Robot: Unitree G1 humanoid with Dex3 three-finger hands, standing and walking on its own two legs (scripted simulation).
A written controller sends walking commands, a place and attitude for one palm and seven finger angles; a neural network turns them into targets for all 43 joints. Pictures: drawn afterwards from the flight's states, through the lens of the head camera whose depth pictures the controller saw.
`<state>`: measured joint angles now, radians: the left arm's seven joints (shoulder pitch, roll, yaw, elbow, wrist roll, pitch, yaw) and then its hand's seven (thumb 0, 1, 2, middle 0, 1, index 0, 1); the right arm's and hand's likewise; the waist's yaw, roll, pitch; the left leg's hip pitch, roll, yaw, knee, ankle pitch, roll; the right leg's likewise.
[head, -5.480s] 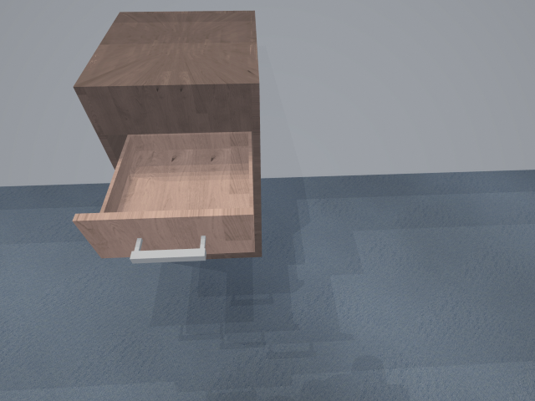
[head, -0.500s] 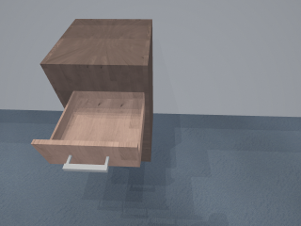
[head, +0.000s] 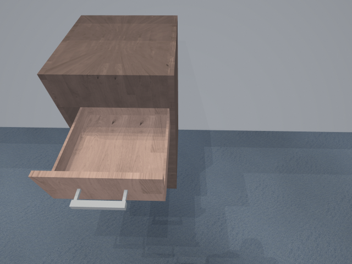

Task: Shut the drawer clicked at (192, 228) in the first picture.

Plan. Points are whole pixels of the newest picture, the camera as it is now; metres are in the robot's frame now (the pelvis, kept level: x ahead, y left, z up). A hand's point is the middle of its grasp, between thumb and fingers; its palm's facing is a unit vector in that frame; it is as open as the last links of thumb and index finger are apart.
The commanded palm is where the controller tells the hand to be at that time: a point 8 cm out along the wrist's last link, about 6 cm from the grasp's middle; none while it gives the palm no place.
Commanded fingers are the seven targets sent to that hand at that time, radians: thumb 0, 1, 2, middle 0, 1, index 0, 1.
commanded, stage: shuffle to correct the standing spot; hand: left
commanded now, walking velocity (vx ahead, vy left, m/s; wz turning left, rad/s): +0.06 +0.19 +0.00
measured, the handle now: (100, 198) +0.31 +0.26 -0.16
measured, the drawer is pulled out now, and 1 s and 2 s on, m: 0.28 0.28 0.28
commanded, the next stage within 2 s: come to a stop and stand still in 0.18 s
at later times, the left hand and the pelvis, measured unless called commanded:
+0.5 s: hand out of the picture +0.03 +0.25 -0.18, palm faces +0.08 -0.96 -0.26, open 7.4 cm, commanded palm none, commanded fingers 0.00 0.90 0.90 -0.20 -0.30 -0.20 -0.30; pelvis +0.03 +0.05 -0.01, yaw +0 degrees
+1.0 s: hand out of the picture +0.03 +0.22 -0.17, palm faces +0.01 -0.98 -0.20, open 7.3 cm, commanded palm none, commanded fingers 0.00 0.90 0.90 -0.20 -0.30 -0.20 -0.30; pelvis +0.02 +0.05 +0.00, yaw -1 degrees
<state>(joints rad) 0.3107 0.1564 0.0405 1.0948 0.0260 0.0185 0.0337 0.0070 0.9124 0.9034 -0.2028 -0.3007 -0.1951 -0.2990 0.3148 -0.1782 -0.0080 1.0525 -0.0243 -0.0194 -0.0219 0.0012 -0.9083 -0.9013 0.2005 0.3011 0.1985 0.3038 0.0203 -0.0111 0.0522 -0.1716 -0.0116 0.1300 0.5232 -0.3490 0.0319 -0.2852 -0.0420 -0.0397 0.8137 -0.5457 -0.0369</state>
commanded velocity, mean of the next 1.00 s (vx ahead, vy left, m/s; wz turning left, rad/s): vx -0.01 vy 0.00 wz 0.00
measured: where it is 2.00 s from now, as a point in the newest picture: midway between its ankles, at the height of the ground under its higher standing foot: outside the picture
